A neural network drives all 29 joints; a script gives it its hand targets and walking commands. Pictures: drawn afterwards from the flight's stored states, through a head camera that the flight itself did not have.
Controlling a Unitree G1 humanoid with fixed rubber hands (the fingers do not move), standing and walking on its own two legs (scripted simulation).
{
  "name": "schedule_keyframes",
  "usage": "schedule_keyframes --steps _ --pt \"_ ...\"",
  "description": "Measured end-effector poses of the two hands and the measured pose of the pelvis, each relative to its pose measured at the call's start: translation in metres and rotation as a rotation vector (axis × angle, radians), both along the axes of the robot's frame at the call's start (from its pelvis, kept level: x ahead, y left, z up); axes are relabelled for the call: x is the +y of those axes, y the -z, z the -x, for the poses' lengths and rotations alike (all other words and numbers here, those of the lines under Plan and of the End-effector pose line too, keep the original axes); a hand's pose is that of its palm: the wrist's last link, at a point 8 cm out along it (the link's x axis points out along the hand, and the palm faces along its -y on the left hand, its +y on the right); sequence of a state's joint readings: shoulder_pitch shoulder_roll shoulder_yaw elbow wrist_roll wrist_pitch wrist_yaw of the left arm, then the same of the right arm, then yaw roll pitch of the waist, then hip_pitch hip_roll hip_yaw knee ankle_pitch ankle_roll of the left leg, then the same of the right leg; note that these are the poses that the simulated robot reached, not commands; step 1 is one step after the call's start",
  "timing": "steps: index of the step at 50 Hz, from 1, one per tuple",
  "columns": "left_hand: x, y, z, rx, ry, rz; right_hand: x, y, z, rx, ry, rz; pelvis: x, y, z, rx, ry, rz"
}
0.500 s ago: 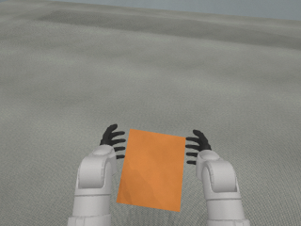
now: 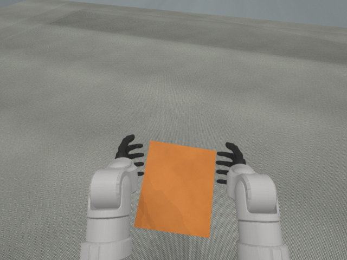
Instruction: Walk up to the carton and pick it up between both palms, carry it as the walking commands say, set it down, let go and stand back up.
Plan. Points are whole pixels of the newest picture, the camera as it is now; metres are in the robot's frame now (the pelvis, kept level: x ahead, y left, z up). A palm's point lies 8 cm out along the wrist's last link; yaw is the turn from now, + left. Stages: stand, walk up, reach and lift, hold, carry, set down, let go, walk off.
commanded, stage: carry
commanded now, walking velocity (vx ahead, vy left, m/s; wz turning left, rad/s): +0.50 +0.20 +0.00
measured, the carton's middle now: (174, 188) +0.33 +0.03 -0.02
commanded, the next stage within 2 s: none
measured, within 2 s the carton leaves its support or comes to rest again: neither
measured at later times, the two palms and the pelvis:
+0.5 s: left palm (102, 101) +0.53 +0.24 +0.10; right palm (184, 101) +0.54 +0.00 +0.10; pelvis +0.24 +0.11 +0.01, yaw +4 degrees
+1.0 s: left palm (80, 59) +0.80 +0.40 +0.10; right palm (142, 59) +0.79 +0.17 +0.11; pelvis +0.48 +0.29 +0.02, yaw +0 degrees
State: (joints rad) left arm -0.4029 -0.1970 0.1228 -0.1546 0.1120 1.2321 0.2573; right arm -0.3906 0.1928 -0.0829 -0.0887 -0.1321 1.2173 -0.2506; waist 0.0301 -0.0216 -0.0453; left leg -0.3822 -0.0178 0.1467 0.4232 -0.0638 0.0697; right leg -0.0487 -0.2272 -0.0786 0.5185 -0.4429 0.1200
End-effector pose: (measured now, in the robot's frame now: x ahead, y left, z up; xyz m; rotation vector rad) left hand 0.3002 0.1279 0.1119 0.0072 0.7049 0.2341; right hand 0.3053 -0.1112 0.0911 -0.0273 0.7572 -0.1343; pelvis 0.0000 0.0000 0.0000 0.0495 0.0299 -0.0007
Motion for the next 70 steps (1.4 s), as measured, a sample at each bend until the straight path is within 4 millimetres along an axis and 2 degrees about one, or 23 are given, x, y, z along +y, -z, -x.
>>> schedule_keyframes --steps 4,8,14,20,23,27,31,37,42,47,51,57,61,65,68,70 --pt "0.021 0.016 -0.040 0.055 0.018 0.041 0.021 0.012 -0.028 0.072 0.022 0.050 0.025 -0.003 -0.032 -0.004 0.002 0.009" --pt "0.034 0.023 -0.074 0.105 0.058 0.057 0.034 0.010 -0.055 0.123 0.065 0.074 0.045 -0.012 -0.063 0.007 0.017 0.025" --pt "0.053 0.007 -0.133 0.039 0.078 0.040 0.053 -0.007 -0.117 0.044 0.099 0.038 0.070 -0.012 -0.120 0.007 0.006 0.025" --pt "0.077 -0.005 -0.199 -0.002 0.080 -0.019 0.077 -0.011 -0.187 -0.015 0.080 0.010 0.091 0.001 -0.196 -0.001 -0.007 0.057" --pt "0.097 0.000 -0.223 0.035 0.053 -0.003 0.097 -0.009 -0.218 0.011 0.045 0.042 0.100 -0.002 -0.226 0.000 -0.067 0.071" --pt "0.132 0.013 -0.245 0.095 -0.006 0.018 0.134 -0.012 -0.257 0.068 0.000 0.092 0.116 -0.012 -0.258 0.002 -0.064 0.052" --pt "0.167 0.016 -0.279 0.111 -0.046 0.020 0.171 -0.009 -0.301 0.082 -0.014 0.070 0.147 -0.014 -0.293 -0.001 -0.055 0.044" --pt "0.218 0.015 -0.356 0.060 -0.031 0.042 0.220 -0.005 -0.363 0.040 -0.001 0.086 0.208 -0.003 -0.360 -0.006 -0.011 0.015" --pt "0.242 0.013 -0.414 0.109 0.002 0.068 0.244 -0.008 -0.406 0.095 0.069 0.091 0.244 -0.017 -0.401 0.029 0.006 0.063" --pt "0.261 0.009 -0.467 0.075 0.043 0.066 0.263 -0.015 -0.453 0.062 0.118 0.083 0.274 -0.019 -0.446 0.037 -0.001 0.076" --pt "0.283 0.008 -0.506 0.049 0.062 0.050 0.283 -0.015 -0.495 0.035 0.111 0.072 0.295 -0.013 -0.490 0.026 -0.005 0.069" --pt "0.318 0.012 -0.574 0.034 0.056 -0.002 0.319 -0.003 -0.568 0.017 0.075 0.058 0.324 0.008 -0.572 0.015 -0.022 0.084" --pt "0.352 0.022 -0.613 0.075 0.019 -0.015 0.353 0.009 -0.616 0.046 0.028 0.059 0.343 0.010 -0.617 0.010 -0.105 0.126" --pt "0.398 0.037 -0.632 0.125 -0.078 0.022 0.407 0.009 -0.662 0.092 -0.081 0.099 0.361 0.000 -0.652 -0.002 -0.114 0.104" --pt "0.430 0.038 -0.654 0.136 -0.134 0.042 0.442 0.005 -0.698 0.103 -0.114 0.090 0.384 -0.006 -0.681 -0.002 -0.113 0.094" --pt "0.450 0.033 -0.679 0.128 -0.149 0.030 0.462 0.005 -0.724 0.095 -0.111 0.065 0.406 -0.005 -0.703 -0.004 -0.104 0.081"
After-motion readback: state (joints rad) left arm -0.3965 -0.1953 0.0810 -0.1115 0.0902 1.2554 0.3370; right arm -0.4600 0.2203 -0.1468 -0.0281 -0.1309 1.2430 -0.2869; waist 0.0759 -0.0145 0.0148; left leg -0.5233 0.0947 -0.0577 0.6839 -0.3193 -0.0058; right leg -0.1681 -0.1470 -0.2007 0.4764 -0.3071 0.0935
